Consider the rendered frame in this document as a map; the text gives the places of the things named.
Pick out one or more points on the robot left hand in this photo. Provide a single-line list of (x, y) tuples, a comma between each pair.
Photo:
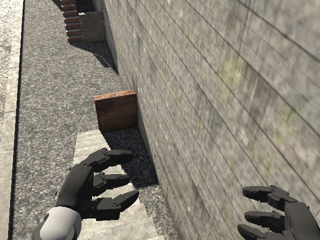
[(81, 184)]

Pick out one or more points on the left robot forearm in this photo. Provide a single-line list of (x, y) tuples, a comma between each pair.
[(59, 223)]

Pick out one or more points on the robot right hand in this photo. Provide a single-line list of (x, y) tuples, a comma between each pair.
[(298, 223)]

